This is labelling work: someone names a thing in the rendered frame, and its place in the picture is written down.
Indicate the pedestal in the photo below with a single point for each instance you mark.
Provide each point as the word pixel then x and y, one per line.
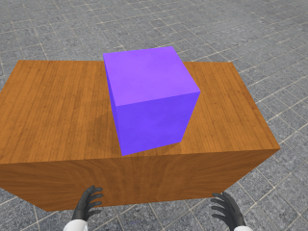
pixel 58 137

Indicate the carton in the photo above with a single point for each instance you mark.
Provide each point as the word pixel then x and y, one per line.
pixel 152 97

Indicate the robot left hand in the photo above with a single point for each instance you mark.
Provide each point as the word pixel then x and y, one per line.
pixel 82 210

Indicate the robot left forearm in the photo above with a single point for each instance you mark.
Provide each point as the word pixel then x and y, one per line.
pixel 77 225

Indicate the robot right hand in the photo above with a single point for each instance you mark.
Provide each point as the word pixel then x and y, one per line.
pixel 232 214

